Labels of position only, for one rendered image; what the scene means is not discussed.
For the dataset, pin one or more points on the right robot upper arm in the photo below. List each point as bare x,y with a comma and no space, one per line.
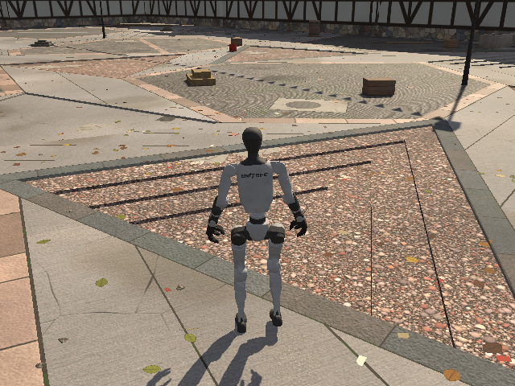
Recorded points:
280,169

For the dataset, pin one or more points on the robot left forearm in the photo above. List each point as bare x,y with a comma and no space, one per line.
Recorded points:
215,214

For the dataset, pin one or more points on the left robot upper arm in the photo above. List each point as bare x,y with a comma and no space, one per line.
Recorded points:
225,183

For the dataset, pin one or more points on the robot right hand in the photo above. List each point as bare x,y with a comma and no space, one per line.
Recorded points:
302,225

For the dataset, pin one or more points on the robot left hand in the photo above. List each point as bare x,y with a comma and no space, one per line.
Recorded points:
214,230

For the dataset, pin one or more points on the humanoid robot head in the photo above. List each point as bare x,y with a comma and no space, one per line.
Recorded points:
252,138

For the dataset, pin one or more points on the right robot shin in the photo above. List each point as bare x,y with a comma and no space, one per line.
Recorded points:
275,288

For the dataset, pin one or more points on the robot right forearm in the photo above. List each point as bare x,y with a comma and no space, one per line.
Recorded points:
296,209

